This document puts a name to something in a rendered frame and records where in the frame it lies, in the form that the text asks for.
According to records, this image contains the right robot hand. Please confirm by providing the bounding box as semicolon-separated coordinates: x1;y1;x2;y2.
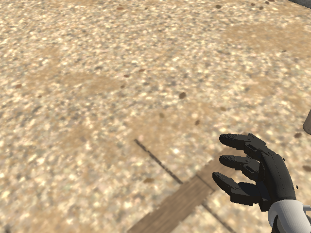
212;133;298;212

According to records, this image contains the robot right forearm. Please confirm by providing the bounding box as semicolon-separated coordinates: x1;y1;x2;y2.
267;199;311;233

